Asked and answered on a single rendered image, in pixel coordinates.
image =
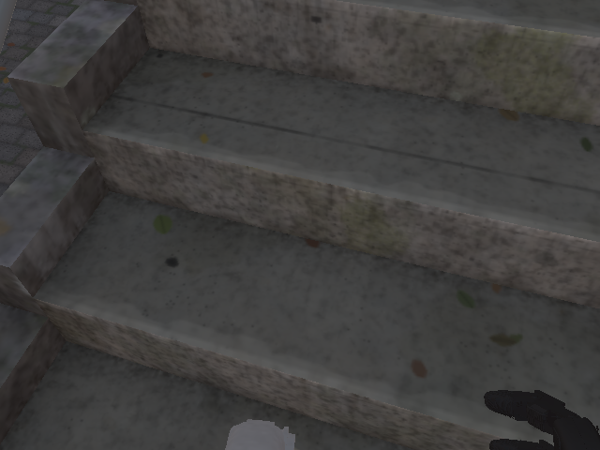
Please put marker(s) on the robot left thigh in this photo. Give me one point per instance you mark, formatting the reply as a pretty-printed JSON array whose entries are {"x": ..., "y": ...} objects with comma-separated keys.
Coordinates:
[{"x": 260, "y": 435}]

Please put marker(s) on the right robot hand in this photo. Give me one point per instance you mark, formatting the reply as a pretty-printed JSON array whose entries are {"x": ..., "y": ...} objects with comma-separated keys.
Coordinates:
[{"x": 569, "y": 430}]

